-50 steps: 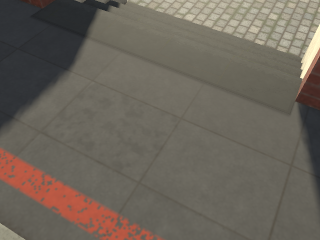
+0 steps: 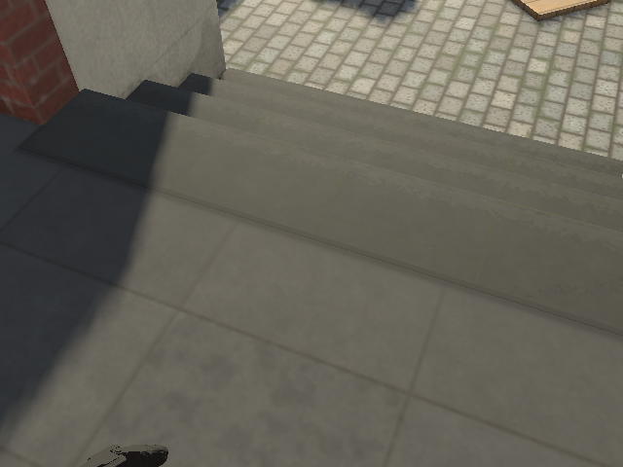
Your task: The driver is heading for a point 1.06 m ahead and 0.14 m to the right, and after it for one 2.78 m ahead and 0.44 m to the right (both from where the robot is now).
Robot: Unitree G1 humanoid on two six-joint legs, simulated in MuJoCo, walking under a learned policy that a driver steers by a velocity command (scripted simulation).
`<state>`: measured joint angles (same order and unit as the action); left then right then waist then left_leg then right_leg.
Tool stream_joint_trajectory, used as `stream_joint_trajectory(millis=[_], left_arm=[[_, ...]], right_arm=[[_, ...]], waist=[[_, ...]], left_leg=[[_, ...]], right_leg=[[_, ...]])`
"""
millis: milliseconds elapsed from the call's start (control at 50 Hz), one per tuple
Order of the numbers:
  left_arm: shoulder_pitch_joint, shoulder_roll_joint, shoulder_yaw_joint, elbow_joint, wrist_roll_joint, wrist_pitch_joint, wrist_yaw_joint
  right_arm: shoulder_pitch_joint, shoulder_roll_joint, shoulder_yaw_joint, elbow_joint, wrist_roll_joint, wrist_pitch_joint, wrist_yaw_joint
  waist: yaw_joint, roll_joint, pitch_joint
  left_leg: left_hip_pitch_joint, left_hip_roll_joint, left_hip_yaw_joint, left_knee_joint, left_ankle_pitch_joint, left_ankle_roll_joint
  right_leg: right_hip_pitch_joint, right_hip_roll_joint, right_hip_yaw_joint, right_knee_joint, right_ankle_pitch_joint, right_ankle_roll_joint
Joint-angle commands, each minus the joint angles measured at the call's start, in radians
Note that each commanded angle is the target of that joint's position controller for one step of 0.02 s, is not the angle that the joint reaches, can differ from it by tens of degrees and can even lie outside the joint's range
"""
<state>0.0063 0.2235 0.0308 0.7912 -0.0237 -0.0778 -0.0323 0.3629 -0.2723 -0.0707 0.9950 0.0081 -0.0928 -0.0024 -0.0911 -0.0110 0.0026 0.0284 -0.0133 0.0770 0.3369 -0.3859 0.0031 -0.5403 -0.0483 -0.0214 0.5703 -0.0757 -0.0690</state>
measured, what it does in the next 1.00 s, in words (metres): walks ahead: right foot, then left foot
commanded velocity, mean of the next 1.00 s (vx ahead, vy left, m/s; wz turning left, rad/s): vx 0.50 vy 0.00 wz -0.23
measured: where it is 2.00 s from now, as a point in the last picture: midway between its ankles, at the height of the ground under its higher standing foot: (357, 259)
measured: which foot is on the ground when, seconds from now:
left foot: down 0.00-0.06, up 0.08-0.52, down 0.54-1.00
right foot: up 0.00-0.02, down 0.04-0.54, up 0.56-1.00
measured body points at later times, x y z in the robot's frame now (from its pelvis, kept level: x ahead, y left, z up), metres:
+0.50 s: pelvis +0.27 -0.03 +0.01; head +0.30 -0.04 +0.46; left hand +0.33 +0.25 -0.11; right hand +0.46 -0.30 -0.08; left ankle +0.45 +0.07 -0.71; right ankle +0.15 -0.11 -0.73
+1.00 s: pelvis +0.54 -0.07 +0.01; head +0.57 -0.08 +0.46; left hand +0.81 +0.09 -0.08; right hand +0.45 -0.33 -0.12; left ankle +0.44 +0.06 -0.73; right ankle +0.67 -0.24 -0.70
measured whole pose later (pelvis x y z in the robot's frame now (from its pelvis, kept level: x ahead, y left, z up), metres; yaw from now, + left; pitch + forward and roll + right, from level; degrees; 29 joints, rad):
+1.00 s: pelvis +0.54 -0.07 +0.01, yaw -13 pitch +3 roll +2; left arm 0.03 0.24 0.04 0.73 -0.02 -0.08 -0.03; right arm 0.38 -0.27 -0.05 0.93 0.02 -0.08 0.01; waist -0.10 -0.04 0.02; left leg 0.03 -0.05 0.02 0.22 -0.30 0.03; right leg -0.59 -0.07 0.02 0.53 0.02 -0.03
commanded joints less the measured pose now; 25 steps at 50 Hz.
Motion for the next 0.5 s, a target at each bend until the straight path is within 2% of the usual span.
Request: stream_joint_trajectory(millis=[20,40,60,80,100,120,140,160,180,220,260,300,340,380,440,500], left_arm=[[0.04,0.122,0.052,-0.052,0.005,-0.012,-0.009],[0.23,0.18,0.085,-0.002,0.002,-0.008,-0.005],[0.386,0.308,0.121,0.019,0.013,0.0,0.005],[0.419,0.29,0.109,0.03,0.001,0.002,-0.002],[0.382,0.226,0.091,0.026,0.002,-0.001,-0.002],[0.312,0.184,0.08,0.003,0.009,-0.004,0.002],[0.236,0.158,0.071,-0.018,0.012,-0.006,0.0],[0.183,0.136,0.062,-0.037,0.018,-0.01,0.002],[0.158,0.138,0.061,-0.048,0.022,-0.009,0.004],[0.173,0.168,0.07,-0.05,0.018,-0.012,0.013],[0.219,0.2,0.08,-0.041,0.011,-0.013,0.028],[0.258,0.191,0.078,-0.027,0.006,-0.011,0.04],[0.305,0.183,0.075,-0.006,0.003,-0.01,0.046],[0.345,0.18,0.073,0.015,0.001,-0.01,0.045],[0.388,0.183,0.073,0.037,0.003,-0.001,0.046],[0.397,0.2,0.078,0.044,0.008,0.014,0.05]], right_arm=[[-0.01,-0.17,-0.032,-0.039,0.001,0.01,-0.01],[-0.029,-0.152,-0.024,-0.061,-0.006,0.013,-0.019],[0.0,-0.084,0.001,-0.11,-0.022,-0.004,-0.02],[-0.002,-0.051,0.016,-0.118,-0.012,-0.039,-0.008],[-0.089,-0.123,-0.001,-0.145,0.017,-0.065,0.004],[-0.146,-0.135,-0.002,-0.164,0.026,-0.075,0.007],[-0.16,-0.128,-0.006,-0.163,0.009,-0.073,0.001],[-0.158,-0.134,-0.016,-0.159,-0.009,-0.06,-0.007],[-0.149,-0.126,-0.019,-0.163,-0.014,-0.046,-0.01],[-0.161,-0.101,-0.017,-0.177,-0.024,-0.025,-0.013],[-0.243,-0.083,-0.01,-0.209,-0.029,-0.016,-0.015],[-0.307,-0.059,0.0,-0.225,-0.025,-0.017,-0.008],[-0.366,-0.048,0.009,-0.239,-0.016,-0.022,0.002],[-0.41,-0.057,0.011,-0.255,-0.007,-0.024,0.009],[-0.468,-0.084,0.01,-0.288,-0.005,-0.034,0.021],[-0.425,-0.108,0.004,-0.289,-0.002,-0.046,0.027]], waist=[[0.111,0.089,-0.032],[0.194,0.069,-0.124],[0.21,-0.142,-0.235],[0.195,-0.249,-0.309],[0.209,-0.177,-0.202],[0.185,-0.11,-0.129],[0.139,-0.014,-0.071],[0.101,-0.003,-0.056],[0.076,-0.02,-0.049],[0.064,-0.035,-0.042],[0.086,-0.038,-0.021],[0.113,-0.053,-0.012],[0.145,-0.066,-0.006],[0.165,-0.069,0.006],[0.181,-0.067,0.026],[0.15,-0.098,0.019]], left_leg=[[-0.026,0.236,-0.029,0.149,0.87,0.109],[-0.16,0.198,0.02,0.372,0.881,0.066],[-0.52,0.08,0.065,0.786,0.5,-0.007],[-0.789,-0.047,-0.087,1.003,-0.139,-0.021],[-0.922,0.02,-0.17,1.054,-0.112,0.008],[-0.912,0.065,-0.163,0.999,-0.029,0.03],[-0.84,0.101,-0.161,0.896,0.037,0.028],[-0.748,0.129,-0.163,0.801,0.076,0.02],[-0.685,0.135,-0.161,0.749,0.088,0.008],[-0.638,0.117,-0.137,0.655,0.145,-0.02],[-0.637,0.095,-0.13,0.508,0.269,-0.041],[-0.597,0.074,-0.125,0.349,0.416,-0.043],[-0.553,0.057,-0.117,0.252,0.521,-0.04],[-0.557,0.056,-0.125,0.209,0.535,-0.031],[-0.605,0.053,-0.128,0.151,0.445,-0.003],[-0.537,0.032,-0.097,0.106,0.317,0.037]], right_leg=[[0.191,0.076,-0.073,-0.032,-0.03,-0.059],[0.443,0.057,0.0,-0.024,-0.001,-0.102],[0.774,-0.179,0.429,-0.085,-0.065,-0.243],[0.933,-0.307,0.839,-0.283,-0.195,-0.346],[0.879,-0.283,0.754,-0.296,-0.253,-0.3],[0.755,-0.24,0.608,-0.296,-0.201,-0.26],[0.596,-0.198,0.506,-0.313,-0.114,-0.233],[0.483,-0.164,0.437,-0.338,-0.044,-0.21],[0.408,-0.143,0.408,-0.356,-0.012,-0.206],[0.319,-0.119,0.347,-0.375,0.059,-0.214],[0.281,-0.099,0.307,-0.387,0.071,-0.203],[0.27,-0.07,0.257,-0.386,0.04,-0.17],[0.279,-0.07,0.246,-0.384,0.008,-0.15],[0.331,-0.092,0.264,-0.369,-0.017,-0.146],[0.456,-0.138,0.31,-0.308,0.022,-0.142],[0.535,-0.164,0.338,-0.233,0.179,-0.124]])
Next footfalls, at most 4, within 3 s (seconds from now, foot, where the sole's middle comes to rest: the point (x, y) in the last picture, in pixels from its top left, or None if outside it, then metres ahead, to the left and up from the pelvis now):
0.04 right None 0.19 -0.12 -0.77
0.54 left None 0.48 0.05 -0.77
1.06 right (406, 362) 0.72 -0.24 -0.77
1.64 left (311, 262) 1.04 -0.05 -0.77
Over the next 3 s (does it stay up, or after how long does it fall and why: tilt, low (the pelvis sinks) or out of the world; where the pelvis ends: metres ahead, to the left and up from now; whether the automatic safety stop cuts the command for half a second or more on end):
stays up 1.02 -0.14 0.00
